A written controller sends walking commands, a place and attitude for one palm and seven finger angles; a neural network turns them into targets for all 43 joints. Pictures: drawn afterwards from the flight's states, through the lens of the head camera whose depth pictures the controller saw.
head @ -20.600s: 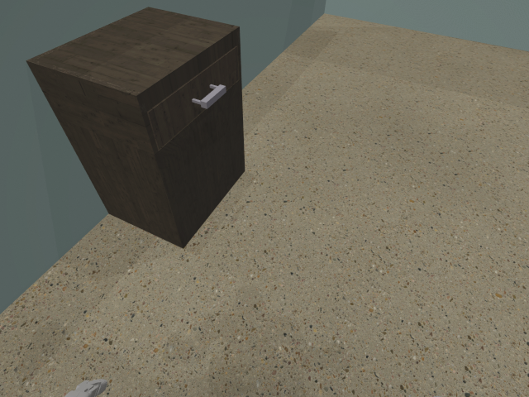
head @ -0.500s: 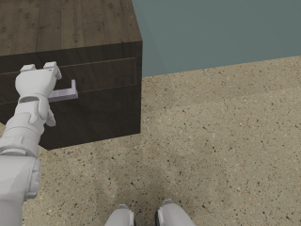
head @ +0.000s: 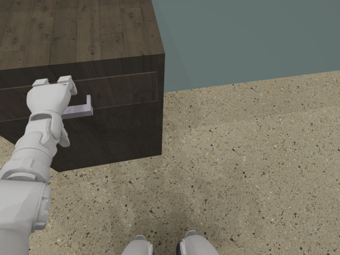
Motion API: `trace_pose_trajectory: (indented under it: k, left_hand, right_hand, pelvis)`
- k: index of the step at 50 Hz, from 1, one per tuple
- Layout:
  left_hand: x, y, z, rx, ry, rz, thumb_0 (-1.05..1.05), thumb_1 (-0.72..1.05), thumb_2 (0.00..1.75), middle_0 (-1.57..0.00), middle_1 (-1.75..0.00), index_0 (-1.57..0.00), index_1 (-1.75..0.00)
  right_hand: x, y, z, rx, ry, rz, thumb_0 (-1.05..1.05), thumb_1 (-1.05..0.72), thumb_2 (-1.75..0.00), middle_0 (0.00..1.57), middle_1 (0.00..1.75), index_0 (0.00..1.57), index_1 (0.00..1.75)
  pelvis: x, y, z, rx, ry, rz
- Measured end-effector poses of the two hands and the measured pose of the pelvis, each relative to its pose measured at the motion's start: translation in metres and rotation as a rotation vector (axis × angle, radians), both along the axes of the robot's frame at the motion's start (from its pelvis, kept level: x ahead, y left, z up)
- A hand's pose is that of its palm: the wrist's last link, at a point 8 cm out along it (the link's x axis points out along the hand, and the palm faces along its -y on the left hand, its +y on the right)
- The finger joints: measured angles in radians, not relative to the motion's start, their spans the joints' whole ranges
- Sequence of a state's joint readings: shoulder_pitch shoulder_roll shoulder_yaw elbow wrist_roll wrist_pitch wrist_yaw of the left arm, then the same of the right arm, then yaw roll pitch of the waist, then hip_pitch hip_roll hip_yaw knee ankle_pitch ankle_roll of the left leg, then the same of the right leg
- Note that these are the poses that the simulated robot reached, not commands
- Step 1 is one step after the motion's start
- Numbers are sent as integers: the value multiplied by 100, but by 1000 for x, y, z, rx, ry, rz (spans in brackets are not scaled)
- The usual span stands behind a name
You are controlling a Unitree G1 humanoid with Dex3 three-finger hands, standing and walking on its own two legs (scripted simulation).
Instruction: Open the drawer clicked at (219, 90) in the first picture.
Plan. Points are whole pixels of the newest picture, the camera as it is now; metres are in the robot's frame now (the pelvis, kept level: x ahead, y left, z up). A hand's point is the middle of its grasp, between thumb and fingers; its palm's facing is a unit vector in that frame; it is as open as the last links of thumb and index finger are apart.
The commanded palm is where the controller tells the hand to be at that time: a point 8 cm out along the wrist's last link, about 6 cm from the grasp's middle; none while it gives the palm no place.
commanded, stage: move the hooked fingers above the handle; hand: left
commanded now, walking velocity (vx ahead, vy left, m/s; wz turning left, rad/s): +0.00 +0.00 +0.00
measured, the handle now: (69, 106) +0.53 +0.27 -0.08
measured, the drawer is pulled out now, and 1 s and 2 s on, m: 0.00 0.00 0.00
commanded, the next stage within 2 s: lower the fingers behind the handle in 0.56 s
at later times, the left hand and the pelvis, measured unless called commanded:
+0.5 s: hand (63, 110) +0.47 +0.25 -0.01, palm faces -0.07 -0.05 -1.00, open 13.8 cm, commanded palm +0.47 +0.25 +0.04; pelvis -0.01 +0.00 +0.00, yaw +0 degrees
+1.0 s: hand (65, 114) +0.48 +0.26 -0.04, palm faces -0.04 -0.04 -1.00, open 13.8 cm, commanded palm +0.47 +0.25 +0.01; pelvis -0.01 +0.00 -0.02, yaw +0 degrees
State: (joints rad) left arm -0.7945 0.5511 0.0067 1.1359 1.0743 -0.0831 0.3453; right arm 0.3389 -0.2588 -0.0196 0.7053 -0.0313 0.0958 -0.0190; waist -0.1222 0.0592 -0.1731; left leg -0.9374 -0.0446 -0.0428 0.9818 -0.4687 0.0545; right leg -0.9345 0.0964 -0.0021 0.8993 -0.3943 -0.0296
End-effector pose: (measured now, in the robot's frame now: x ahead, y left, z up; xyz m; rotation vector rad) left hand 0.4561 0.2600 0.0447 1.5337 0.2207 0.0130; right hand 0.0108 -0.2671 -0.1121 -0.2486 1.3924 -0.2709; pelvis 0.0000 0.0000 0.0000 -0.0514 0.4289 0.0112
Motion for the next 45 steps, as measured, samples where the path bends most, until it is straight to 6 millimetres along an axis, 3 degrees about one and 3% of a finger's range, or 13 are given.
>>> trace_pose_trajectory:
  k: [6,16,27,33,39,45]
  left_hand:
    - [0,-6,-4,-17,-81,-59,0,-49,30,-31,-120,-32,-120]
    - [-5,20,-8,46,-97,65,0,-49,30,-31,-120,-32,-120]
    - [2,-12,4,-16,-76,-37,0,-49,30,-31,-120,-32,-120]
    - [7,-3,-4,26,-91,7,0,-49,30,-31,-120,-32,-120]
    - [-1,12,-16,44,-39,47,0,-49,30,-31,-120,-32,-120]
    - [-1,10,-26,12,-29,-2,0,-49,30,-31,-120,-32,-120]
  right_hand:
    - [-2,-4,-6,-16,6,12,1,-91,-90,20,30,20,30]
    - [-9,0,-15,7,38,9,1,-91,-90,20,30,20,30]
    - [-11,3,-1,-11,3,-3,1,-91,-90,20,30,20,30]
    - [-19,0,-7,-12,17,-9,1,-91,-90,20,30,20,30]
    - [-26,2,-13,4,54,-10,1,-91,-90,20,30,20,30]
    - [-25,0,-15,-13,65,3,1,-91,-90,20,30,20,30]
  pelvis:
    - [-2,1,-8,-1,17,-3]
    - [-9,4,-12,-5,30,-1]
    - [-7,5,-5,-7,-2,7]
    - [-11,5,-11,-2,19,-11]
    - [-11,5,-13,-1,32,-12]
    - [-10,3,-18,-7,50,3]
